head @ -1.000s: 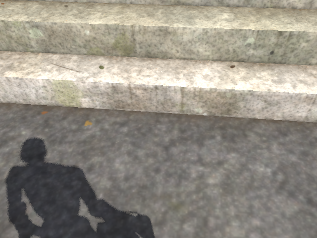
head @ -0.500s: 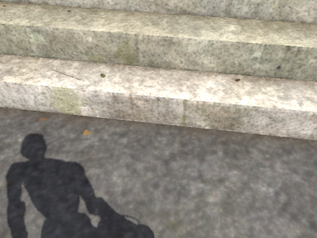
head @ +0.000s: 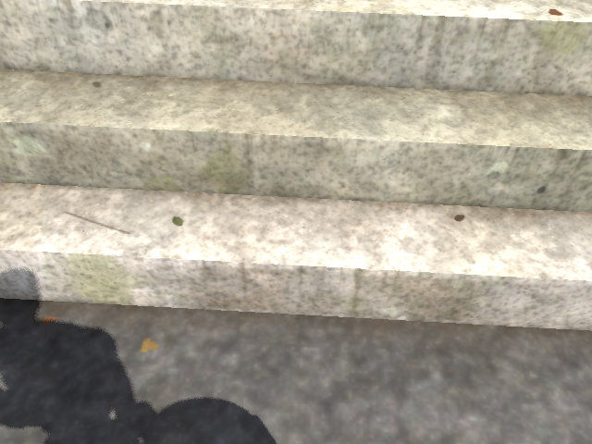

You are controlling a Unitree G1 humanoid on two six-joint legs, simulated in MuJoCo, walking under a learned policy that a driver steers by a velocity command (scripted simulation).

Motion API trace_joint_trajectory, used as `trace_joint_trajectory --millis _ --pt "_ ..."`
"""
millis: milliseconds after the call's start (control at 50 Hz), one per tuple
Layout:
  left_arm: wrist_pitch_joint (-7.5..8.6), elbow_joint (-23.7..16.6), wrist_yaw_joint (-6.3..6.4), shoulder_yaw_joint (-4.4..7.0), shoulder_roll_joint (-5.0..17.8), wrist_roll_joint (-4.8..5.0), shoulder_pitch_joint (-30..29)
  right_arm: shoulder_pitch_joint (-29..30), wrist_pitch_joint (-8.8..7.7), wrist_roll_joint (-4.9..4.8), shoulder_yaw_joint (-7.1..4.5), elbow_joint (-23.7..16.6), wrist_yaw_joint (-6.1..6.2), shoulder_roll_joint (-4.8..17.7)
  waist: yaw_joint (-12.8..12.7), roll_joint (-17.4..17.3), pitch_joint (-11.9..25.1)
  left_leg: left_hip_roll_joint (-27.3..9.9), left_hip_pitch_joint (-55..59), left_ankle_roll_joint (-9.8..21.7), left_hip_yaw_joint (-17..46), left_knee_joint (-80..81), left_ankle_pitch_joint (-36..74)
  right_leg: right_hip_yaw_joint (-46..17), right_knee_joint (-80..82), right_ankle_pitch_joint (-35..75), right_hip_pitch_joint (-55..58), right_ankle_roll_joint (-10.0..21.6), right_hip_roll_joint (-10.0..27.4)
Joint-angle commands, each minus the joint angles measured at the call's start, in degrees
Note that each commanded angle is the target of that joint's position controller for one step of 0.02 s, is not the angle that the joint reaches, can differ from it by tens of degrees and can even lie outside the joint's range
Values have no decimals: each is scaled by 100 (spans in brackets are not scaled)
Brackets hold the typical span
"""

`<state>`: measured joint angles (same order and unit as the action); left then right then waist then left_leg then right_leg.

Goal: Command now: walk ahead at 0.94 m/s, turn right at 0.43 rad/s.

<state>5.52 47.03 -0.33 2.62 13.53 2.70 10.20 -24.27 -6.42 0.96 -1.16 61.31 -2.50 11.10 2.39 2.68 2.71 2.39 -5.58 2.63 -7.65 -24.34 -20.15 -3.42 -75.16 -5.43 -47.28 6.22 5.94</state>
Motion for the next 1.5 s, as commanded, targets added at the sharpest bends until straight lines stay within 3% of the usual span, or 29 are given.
trace_joint_trajectory --millis 20,160,240,260,280,300,320,360,460,560,620,640,660,680,740,800,940,1020,1060,1080,1120,1160,1220,1280,1340,1360,1400,1440,1500 --pt "-65 -385 -39 23 218 -73 -180 662 -192 41 -52 -463 146 575 -304 -421 -1086 -1258 -917 311 469 1891 1602 -241 1165 1037 -352 -74 0" --pt "133 -1019 -470 45 243 -21 -1533 -264 -105 70 -87 -528 513 1156 -63 -543 -903 -1284 754 -498 -615 1446 6090 1259 3574 1770 888 269 -801" --pt "-117 -342 -441 520 1300 22 1592 534 188 205 -320 -1069 708 1786 -1874 -1390 580 -1642 489 -353 -417 -2755 9649 1054 3499 254 4342 764 -1105" --pt "-211 -33 -287 564 1369 4 2516 1068 78 154 -260 -1248 571 1435 -2217 -506 551 -785 -1018 -284 -459 -5381 5166 244 3971 138 5620 965 -727" --pt "-203 -86 -261 499 1450 -207 2040 527 -287 65 82 -1628 332 111 -968 1735 572 180 -3906 -316 520 -7662 -1194 -2146 3862 -533 6988 1765 110" --pt "-118 -256 -226 367 995 -351 1788 659 -619 -273 113 -2083 150 349 -883 1363 1358 109 -4945 108 1721 -7800 -896 -4430 5420 -3463 7313 2288 733" --pt "-26 -277 -212 343 764 -363 1894 1406 -745 -355 32 -2324 110 807 -1020 390 716 -119 -4947 369 1721 -7131 -326 -4512 6219 -3582 6638 1875 681" --pt "108 -489 -251 257 704 -277 835 1172 -624 -130 7 -2299 173 777 -101 -1113 -129 -540 -4188 237 1759 -5999 271 -3851 6445 -2651 4376 1600 405" --pt "116 -758 45 219 826 -145 65 1822 -263 206 -55 -2747 389 915 204 -747 -929 -660 -2037 -514 1009 -3069 1422 -1504 6499 -66 1048 1206 -872" --pt "-73 -669 132 246 724 -59 663 2100 -139 -241 -64 -3035 414 770 -201 288 -105 -113 -756 -758 1144 -1307 2087 -1910 5186 -568 1962 626 -837" --pt "-50 -1095 71 163 556 -148 -103 261 -264 -144 -402 -2630 403 1284 990 410 821 -150 1022 -300 980 -609 1536 -1700 2261 2231 2361 9 -986" --pt "46 -1410 10 -11 77 -327 -565 -1314 -258 -86 -501 -2219 396 1508 1553 27 1731 -939 3085 -13 1650 -1020 1246 -1341 186 655 1084 -187 -1199" --pt "160 -1611 39 -242 -658 -106 247 -986 -255 203 -494 -2307 326 1918 571 -2169 1590 -2612 3540 879 5059 119 1439 -1197 -1290 -3061 -522 -314 -1781" --pt "124 -1501 46 -194 7 291 1163 -113 -205 210 -543 -2465 374 1926 0 -2382 1326 -3353 3069 1375 6810 765 -1413 -1072 -1942 -2305 -1456 -279 -877" --pt "-244 -1915 105 -153 381 -190 -330 581 25 15 -305 -2396 472 976 115 -400 -382 -2466 537 771 3987 1008 -620 -307 -2679 -1632 -1229 -414 -110" --pt "-460 -2396 -15 -273 116 -120 -304 1049 46 26 -144 -2095 456 659 -490 -558 -875 -1872 -1314 402 1732 1134 1262 -421 -2227 -1267 -552 -595 166" --pt "-595 -2653 -84 -191 363 -155 -1237 917 191 150 -352 -2088 610 1617 -236 -436 -97 -1530 -242 112 -50 768 5106 863 1480 -11 1034 -532 -220" --pt "-405 -2104 -100 159 622 -247 309 993 355 -108 -340 -2026 573 1711 -1252 -1072 763 -1746 528 331 164 -1686 8215 1160 5393 814 3927 -39 -922" --pt "-424 -974 -3 248 1185 -357 1868 1589 132 -52 10 -2304 447 347 -1538 1151 39 65 -3616 -339 -60 -7786 -1841 -251 5411 7708 6237 611 534" --pt "-361 -827 36 234 1607 -1062 2279 298 -85 -275 52 -2065 378 232 -1180 1193 2039 529 -5324 -367 1988 -11359 -2490 -2005 3704 10608 8205 1830 2480" --pt "-523 -105 -7 388 1564 -754 2789 1520 -50 -489 74 -2438 406 443 -1500 27 1860 324 -7350 -392 1407 -12364 -2392 -1725 4543 5858 8648 1602 2037" --pt "-662 131 114 54 439 -413 1755 2121 187 -315 457 -2937 391 -529 -814 -63 845 -37 -7667 -274 1112 -12566 -2558 -1239 5423 1592 7061 825 1784" --pt "-614 44 290 -171 224 -300 206 2207 532 -301 595 -3656 219 -595 327 -93 -462 -469 -6886 -208 1135 -12082 -2061 -89 6419 210 3455 217 1995" --pt "-529 -313 257 -21 1261 -444 -1459 1985 620 -57 504 -3959 331 -19 1198 159 -224 -455 -2925 -342 417 -8019 -239 1992 7265 2969 721 74 603" --pt "-530 -430 234 311 2382 -362 -1085 731 703 -16 309 -3300 588 271 1324 1135 1659 102 -2057 -198 60 -6845 -964 1990 5586 10900 3880 433 1036" --pt "-615 -626 239 324 2162 -298 -815 715 698 18 188 -3219 538 602 946 857 2123 230 -1965 -47 501 -5821 -1200 1583 4595 11033 4715 566 1037" --pt "-673 -1184 226 203 1700 -512 -886 577 882 49 -220 -3036 612 1359 708 -832 2646 200 -151 416 2130 -4263 -350 933 2792 4730 2848 485 800" --pt "-494 -1370 -146 -146 313 -332 -859 1514 966 457 -236 -3302 727 1225 44 -1911 1941 -302 -1110 1373 4932 -1102 -1148 -275 -1230 -232 1093 22 -762" --pt "-407 -1312 -275 -205 58 -490 -382 1190 963 -5 70 -2815 313 398 -593 -626 509 232 -3038 1042 4177 -969 -760 -529 -3168 -1214 590 -521 -1126"
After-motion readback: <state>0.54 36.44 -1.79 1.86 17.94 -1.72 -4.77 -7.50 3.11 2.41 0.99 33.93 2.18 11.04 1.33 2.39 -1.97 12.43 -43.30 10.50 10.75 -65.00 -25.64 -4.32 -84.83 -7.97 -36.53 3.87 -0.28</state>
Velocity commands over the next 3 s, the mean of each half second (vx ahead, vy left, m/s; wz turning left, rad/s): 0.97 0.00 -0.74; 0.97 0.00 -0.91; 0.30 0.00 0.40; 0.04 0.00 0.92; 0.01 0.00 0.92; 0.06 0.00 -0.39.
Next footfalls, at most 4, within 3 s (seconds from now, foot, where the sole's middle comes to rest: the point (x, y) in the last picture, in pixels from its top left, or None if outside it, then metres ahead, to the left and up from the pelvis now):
0.26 right None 0.42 -0.08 -0.77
0.64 left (284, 352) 0.79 0.01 -0.77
1.04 right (441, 355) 0.77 -0.38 -0.77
1.44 left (400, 222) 1.03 -0.29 -0.56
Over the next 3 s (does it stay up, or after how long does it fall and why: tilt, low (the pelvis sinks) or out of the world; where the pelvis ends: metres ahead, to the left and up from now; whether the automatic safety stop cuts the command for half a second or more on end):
stays up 0.64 -0.28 0.01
